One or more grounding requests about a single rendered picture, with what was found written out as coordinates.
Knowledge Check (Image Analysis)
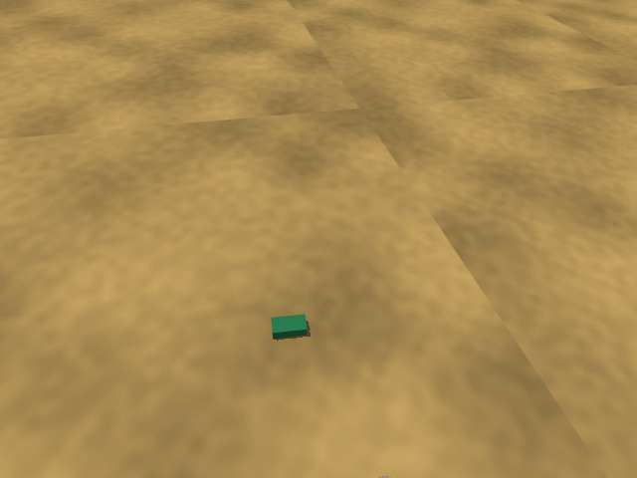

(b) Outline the small box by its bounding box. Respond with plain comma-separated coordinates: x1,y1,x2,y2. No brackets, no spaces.
271,315,308,339

